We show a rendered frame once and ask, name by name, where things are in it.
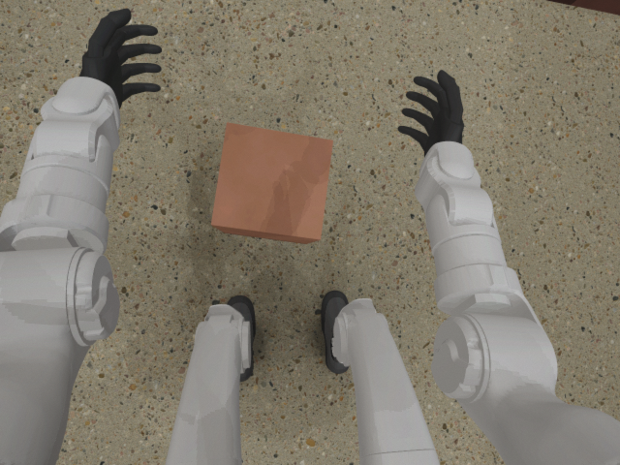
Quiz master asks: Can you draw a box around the right robot thigh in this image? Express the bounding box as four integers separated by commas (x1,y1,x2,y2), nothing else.
335,308,440,465

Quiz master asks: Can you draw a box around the right robot shin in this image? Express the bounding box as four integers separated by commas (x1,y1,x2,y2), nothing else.
331,298,388,363

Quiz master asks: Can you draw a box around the robot left hand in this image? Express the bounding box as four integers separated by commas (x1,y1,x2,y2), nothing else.
79,9,162,109

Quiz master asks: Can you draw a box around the carton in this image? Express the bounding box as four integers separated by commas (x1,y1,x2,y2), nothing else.
211,122,333,244

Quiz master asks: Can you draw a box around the robot right upper arm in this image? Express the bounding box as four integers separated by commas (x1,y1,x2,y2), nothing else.
431,313,620,465

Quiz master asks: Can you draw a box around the robot left forearm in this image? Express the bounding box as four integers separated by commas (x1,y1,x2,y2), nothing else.
0,77,121,255

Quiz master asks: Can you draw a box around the robot right forearm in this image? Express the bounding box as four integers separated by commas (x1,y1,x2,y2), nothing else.
415,141,558,381

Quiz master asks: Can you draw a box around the robot left upper arm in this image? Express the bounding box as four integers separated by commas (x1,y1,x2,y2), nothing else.
0,247,120,465

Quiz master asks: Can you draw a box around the robot right hand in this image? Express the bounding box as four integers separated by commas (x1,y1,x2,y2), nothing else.
398,70,464,157

